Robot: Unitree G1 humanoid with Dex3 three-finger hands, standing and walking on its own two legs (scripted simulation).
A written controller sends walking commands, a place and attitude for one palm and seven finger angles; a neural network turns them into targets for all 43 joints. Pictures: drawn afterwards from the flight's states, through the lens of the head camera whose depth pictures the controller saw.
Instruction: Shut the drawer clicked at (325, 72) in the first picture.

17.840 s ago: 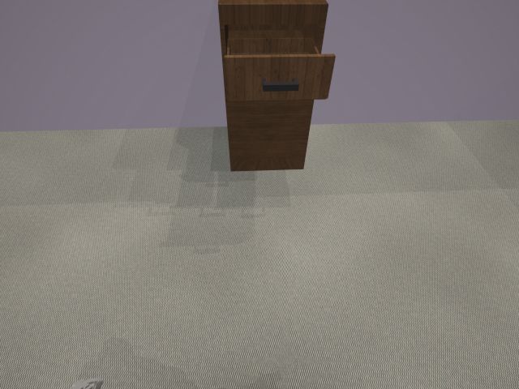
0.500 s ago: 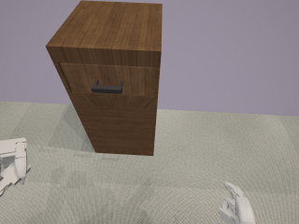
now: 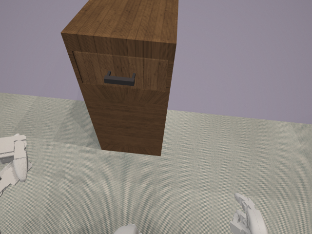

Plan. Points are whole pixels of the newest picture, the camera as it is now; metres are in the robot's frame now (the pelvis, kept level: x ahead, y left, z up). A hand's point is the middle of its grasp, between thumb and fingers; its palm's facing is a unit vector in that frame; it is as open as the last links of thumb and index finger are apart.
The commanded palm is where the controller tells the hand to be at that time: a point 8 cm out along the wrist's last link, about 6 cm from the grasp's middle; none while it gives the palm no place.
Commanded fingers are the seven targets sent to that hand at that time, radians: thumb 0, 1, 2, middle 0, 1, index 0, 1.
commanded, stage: step back with the hand held close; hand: left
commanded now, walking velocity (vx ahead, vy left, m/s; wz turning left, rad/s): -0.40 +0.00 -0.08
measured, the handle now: (120, 77) +0.70 +0.18 -0.04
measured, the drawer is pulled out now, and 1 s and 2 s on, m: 0.00 0.00 0.00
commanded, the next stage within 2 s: stop stepping back and stand still in 0.36 s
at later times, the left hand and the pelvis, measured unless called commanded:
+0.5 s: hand (26, 229) +0.11 +0.19 +0.19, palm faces +0.14 -0.85 -0.51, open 3.2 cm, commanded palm +0.04 +0.25 +0.19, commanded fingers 0.00 0.90 0.90 -1.40 -1.60 -1.40 -1.60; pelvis -0.12 -0.02 +0.01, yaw -6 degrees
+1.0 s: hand out of the picture +0.02 +0.22 +0.18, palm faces +0.32 -0.86 -0.41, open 3.2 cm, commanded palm -0.03 +0.27 +0.19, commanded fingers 0.00 0.90 0.90 -1.40 -1.60 -1.40 -1.60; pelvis -0.18 +0.00 +0.01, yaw -3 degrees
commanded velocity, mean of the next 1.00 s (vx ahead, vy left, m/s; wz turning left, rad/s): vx -0.09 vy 0.03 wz -0.02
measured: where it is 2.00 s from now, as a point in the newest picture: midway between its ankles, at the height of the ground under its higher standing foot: outside the picture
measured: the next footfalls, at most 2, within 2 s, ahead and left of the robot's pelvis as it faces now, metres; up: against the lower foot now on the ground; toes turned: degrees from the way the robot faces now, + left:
right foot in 0.48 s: -0.17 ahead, -0.11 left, +0.00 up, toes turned -2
left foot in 0.70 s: -0.08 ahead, +0.10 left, +0.00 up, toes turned -2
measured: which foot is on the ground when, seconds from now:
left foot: down 0.00-0.50, up 0.52-0.68, down 0.70-1.00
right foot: down 0.00-0.10, up 0.12-0.46, down 0.48-1.00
